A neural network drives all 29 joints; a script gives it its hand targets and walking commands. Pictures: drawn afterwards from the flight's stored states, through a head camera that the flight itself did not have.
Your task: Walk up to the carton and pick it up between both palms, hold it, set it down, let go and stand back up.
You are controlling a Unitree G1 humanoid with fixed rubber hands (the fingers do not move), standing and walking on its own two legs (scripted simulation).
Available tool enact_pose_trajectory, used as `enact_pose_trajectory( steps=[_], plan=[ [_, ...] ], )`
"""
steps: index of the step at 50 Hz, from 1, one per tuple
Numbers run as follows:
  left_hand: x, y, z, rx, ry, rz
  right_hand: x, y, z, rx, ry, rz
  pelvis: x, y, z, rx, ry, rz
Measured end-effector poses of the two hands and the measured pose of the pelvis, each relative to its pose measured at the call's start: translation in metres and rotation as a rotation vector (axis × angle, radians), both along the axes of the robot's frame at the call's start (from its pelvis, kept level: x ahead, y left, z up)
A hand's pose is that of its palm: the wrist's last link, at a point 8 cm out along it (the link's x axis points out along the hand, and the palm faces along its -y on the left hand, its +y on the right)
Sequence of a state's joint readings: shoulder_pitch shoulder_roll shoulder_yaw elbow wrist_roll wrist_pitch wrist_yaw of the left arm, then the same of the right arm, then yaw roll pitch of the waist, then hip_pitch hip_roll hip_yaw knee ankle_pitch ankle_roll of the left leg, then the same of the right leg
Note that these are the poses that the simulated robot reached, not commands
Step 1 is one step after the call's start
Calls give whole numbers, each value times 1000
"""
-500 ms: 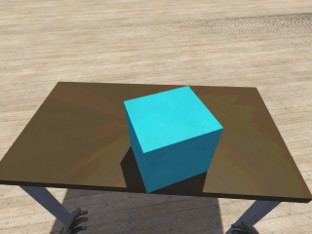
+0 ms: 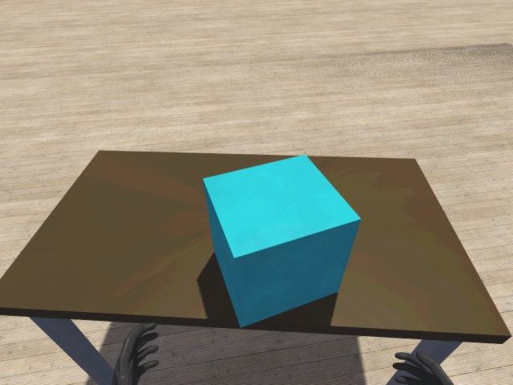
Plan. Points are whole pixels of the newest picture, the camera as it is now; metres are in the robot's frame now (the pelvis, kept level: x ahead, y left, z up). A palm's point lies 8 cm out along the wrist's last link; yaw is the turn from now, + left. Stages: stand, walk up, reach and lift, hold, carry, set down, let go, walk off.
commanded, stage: reach and lift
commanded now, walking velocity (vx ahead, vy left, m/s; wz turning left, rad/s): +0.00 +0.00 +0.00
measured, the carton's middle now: (274, 238) +0.41 -0.03 +0.02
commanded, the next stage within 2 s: none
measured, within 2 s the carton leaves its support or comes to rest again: neither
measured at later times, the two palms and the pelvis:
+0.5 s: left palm (149, 366) +0.19 +0.16 +0.01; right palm (456, 374) +0.18 -0.28 -0.03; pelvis +0.00 -0.01 +0.00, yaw +0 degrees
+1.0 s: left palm (159, 321) +0.23 +0.15 +0.05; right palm (437, 310) +0.26 -0.28 +0.01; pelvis +0.00 -0.02 +0.00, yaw +0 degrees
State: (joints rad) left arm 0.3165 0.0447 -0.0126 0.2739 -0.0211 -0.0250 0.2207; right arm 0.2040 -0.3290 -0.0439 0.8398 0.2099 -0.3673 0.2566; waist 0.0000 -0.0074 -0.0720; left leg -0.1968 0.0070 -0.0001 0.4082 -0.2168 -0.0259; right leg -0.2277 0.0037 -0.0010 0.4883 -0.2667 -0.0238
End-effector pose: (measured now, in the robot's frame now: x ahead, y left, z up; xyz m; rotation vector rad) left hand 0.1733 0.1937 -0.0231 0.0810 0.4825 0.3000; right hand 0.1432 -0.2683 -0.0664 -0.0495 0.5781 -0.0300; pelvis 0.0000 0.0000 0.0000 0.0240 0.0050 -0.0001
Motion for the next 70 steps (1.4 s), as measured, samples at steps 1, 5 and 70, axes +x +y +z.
enact_pose_trajectory(
  steps=[1, 5, 70],
  plan=[
    [1, -1, 2, 0, -10, 1, 0, -1, 1, 3, -6, -4, 0, 0, 0, 0, 0, 0],
    [4, -6, 7, -10, -45, 11, 1, -6, 4, 20, -29, -18, 0, -2, 0, 0, 0, -1],
    [88, -62, 112, -74, -150, -35, 168, 10, 121, 71, -284, 17, -14, -15, 2, 5, -9, -8]
  ],
)
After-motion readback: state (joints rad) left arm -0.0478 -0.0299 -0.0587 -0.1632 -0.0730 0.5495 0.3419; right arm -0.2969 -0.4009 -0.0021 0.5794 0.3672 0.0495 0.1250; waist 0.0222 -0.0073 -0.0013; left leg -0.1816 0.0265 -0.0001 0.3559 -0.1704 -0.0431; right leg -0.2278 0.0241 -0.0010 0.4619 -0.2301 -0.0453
